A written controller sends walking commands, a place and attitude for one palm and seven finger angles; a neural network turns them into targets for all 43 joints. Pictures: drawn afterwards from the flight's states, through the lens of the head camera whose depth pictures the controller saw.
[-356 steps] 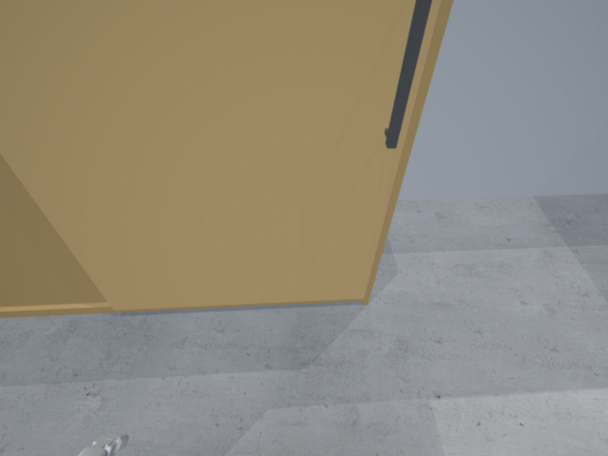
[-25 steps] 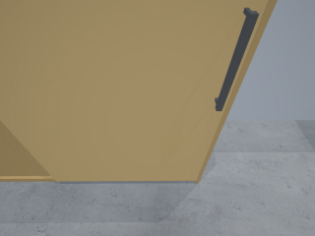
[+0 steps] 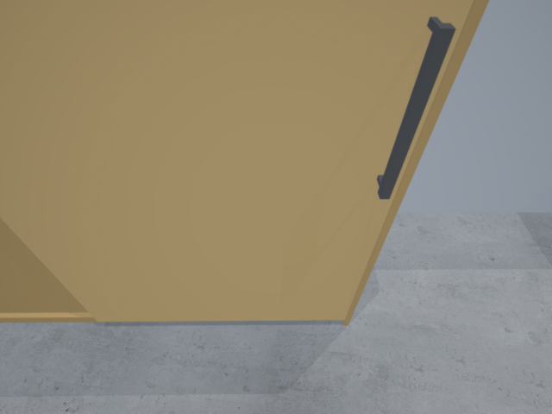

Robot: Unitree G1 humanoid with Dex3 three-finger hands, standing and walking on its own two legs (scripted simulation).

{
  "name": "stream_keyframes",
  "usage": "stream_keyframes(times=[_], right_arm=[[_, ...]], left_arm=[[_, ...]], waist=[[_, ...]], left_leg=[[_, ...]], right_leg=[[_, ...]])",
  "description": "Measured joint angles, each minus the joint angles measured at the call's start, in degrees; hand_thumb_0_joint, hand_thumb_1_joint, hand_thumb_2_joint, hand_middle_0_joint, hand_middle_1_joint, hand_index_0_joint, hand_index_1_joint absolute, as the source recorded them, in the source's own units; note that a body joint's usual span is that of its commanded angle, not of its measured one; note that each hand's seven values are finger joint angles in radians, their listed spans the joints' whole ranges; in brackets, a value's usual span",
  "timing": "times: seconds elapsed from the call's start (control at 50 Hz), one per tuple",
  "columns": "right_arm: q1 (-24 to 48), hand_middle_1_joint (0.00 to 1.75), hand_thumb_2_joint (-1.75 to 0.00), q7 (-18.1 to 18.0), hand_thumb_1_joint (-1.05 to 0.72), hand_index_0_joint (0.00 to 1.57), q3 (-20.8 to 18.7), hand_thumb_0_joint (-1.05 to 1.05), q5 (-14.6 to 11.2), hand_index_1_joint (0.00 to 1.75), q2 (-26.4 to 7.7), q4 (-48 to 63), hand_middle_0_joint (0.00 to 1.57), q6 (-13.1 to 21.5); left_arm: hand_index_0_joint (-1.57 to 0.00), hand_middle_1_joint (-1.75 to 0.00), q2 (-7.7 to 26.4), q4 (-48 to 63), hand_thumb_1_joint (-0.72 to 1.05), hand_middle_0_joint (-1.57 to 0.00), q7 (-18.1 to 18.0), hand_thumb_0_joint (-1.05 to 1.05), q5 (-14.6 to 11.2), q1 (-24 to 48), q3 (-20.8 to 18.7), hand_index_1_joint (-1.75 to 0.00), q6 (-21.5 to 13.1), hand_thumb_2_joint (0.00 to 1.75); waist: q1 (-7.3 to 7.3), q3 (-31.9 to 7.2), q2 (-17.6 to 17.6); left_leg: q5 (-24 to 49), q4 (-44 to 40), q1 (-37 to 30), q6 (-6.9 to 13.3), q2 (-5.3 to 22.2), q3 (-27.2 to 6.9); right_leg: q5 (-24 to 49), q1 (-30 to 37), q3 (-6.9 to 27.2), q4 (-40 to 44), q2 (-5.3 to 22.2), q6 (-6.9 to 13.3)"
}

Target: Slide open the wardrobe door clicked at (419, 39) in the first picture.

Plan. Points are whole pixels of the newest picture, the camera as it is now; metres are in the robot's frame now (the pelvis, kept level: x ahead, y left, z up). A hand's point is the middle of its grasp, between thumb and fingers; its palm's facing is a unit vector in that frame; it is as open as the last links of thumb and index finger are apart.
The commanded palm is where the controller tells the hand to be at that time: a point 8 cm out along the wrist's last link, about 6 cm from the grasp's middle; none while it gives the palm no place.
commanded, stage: look again from close up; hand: right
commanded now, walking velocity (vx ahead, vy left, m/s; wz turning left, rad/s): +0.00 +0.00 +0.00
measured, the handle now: (404, 122) +0.55 -0.19 +0.15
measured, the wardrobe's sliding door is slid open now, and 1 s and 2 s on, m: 0.00 0.00 0.00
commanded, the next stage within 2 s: shuffle to correct the standing spot in 0.40 s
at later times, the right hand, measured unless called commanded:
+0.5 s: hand out of the picture +0.06 -0.23 -0.16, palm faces -0.02 +0.95 -0.32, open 7.4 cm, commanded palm none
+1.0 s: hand out of the picture +0.03 -0.23 -0.20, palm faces +0.00 +0.98 -0.20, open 7.4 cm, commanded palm none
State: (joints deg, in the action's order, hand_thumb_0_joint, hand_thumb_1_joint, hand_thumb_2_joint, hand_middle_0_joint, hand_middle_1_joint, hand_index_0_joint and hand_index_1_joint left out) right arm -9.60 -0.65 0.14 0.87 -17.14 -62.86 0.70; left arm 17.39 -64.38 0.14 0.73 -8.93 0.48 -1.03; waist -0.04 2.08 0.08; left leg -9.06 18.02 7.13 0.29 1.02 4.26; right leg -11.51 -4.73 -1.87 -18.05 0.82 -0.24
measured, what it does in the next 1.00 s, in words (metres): shifts its weight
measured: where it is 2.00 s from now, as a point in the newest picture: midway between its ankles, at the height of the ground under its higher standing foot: outside the picture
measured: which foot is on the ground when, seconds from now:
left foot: down 0.00-0.92, up 0.94-1.00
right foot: down 0.00-1.00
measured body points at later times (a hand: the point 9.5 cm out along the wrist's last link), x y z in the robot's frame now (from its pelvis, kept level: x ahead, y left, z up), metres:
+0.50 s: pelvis +0.00 +0.00 +0.00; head +0.01 +0.00 +0.45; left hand +0.06 +0.29 -0.14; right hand +0.06 -0.28 -0.14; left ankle +0.01 +0.11 -0.75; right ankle -0.02 -0.12 -0.75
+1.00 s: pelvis +0.04 -0.04 -0.01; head +0.05 -0.06 +0.44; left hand +0.00 +0.20 -0.16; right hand +0.03 -0.28 -0.18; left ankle +0.01 +0.09 -0.73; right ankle -0.02 -0.12 -0.75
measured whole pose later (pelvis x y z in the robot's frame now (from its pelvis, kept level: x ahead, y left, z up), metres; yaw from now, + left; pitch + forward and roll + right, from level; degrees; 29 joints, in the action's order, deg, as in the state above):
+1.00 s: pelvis +0.04 -0.04 -0.01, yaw +2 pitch -2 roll +0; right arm -18.3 -1.6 -1.7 1.5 -11.0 -62.8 -2.3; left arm 10.3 -62.6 -1.1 1.4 -21.4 0.4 -0.9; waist -0.5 2.2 1.8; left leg -25.6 40.4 14.6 0.4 3.7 3.1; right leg -20.7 -5.2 -5.0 -27.1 -1.9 3.8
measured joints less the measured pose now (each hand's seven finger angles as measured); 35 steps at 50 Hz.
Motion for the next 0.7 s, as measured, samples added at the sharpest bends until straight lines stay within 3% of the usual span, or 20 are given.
stream_keyframes(times=[0.54,0.7], right_arm=[[0.38,0.30,-0.90,0.19,-0.90,0.20,-0.17,0.01,0.00,0.30,-0.78,-0.21,0.21,0.03],[-1.39,0.30,-0.90,0.00,-0.90,0.20,-0.52,0.01,0.19,0.30,0.86,-0.11,0.21,-0.48]], left_arm=[[-0.20,-0.30,0.75,0.04,0.91,-0.20,-0.04,0.00,0.01,0.09,0.13,-0.30,-0.06,0.90],[-0.20,-0.30,0.06,0.28,0.91,-0.20,-0.06,0.00,0.55,-1.81,0.04,-0.30,0.76,0.90]], waist=[[-0.05,-0.13,-0.09],[-0.65,-1.16,-0.68]], left_leg=[[0.12,-0.79,-0.65,0.33,-0.39,0.16],[-1.02,0.81,0.03,0.29,-0.80,-0.55]], right_leg=[[0.23,0.66,0.16,0.86,0.35,-0.36],[-1.99,-0.43,-0.54,-2.31,0.84,-0.26]])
